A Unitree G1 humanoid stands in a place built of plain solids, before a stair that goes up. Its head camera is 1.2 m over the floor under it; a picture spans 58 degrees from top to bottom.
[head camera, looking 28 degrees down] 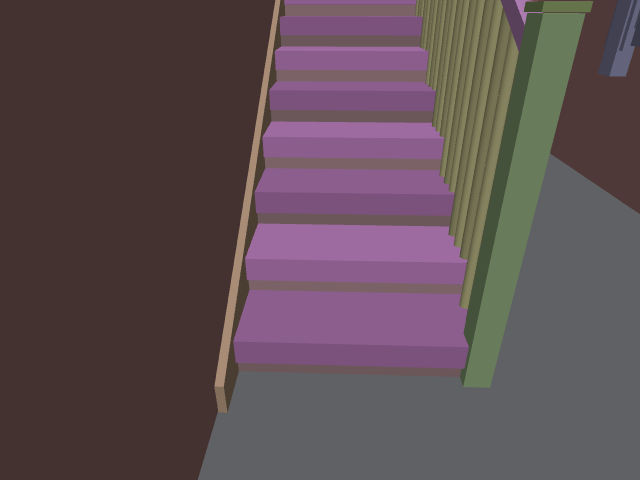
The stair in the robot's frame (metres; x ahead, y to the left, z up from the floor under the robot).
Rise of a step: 0.17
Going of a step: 0.29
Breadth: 0.92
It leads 2 degrees to the right of straight ahead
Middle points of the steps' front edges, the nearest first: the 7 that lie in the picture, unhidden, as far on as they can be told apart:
1.17 -0.10 0.17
1.46 -0.16 0.33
1.75 -0.17 0.50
2.04 -0.18 0.66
2.34 -0.19 0.83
2.63 -0.20 1.00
2.92 -0.22 1.16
